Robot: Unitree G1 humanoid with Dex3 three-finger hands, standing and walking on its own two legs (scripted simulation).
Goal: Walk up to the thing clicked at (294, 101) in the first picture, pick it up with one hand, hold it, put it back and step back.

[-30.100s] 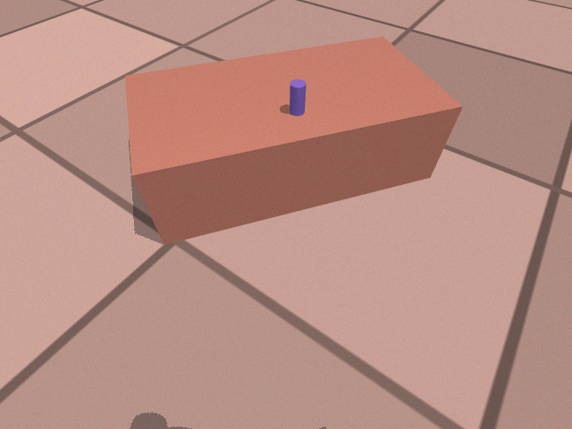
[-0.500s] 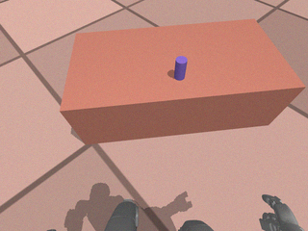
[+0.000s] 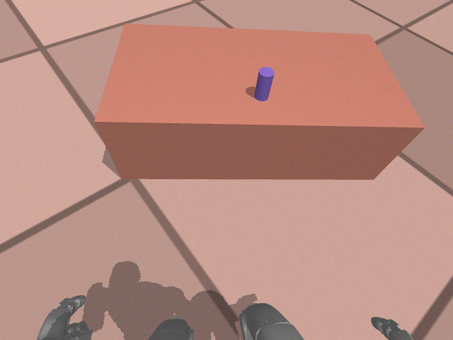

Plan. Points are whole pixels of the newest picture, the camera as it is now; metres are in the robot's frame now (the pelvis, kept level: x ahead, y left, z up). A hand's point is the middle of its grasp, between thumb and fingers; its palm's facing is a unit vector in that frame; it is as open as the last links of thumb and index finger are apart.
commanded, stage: step back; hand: right
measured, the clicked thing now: (263, 84) +1.03 -0.17 -0.28
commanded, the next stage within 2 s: stand in 1.38 s
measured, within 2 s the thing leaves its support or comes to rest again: neither
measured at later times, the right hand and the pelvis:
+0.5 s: hand out of the picture -0.06 -0.30 -0.17, palm faces -0.13 +0.92 -0.36, open 7.4 cm; pelvis -0.14 -0.04 -0.01, yaw +4 degrees
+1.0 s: hand out of the picture -0.02 -0.29 -0.15, palm faces -0.13 +0.92 -0.38, open 7.4 cm; pelvis -0.12 -0.02 +0.00, yaw +5 degrees
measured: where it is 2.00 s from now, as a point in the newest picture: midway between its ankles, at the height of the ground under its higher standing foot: outside the picture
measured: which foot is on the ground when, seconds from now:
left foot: down 0.00-0.18, up 0.20-0.48, down 0.50-0.76, up 0.78-1.00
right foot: up 0.00-0.12, down 0.14-1.00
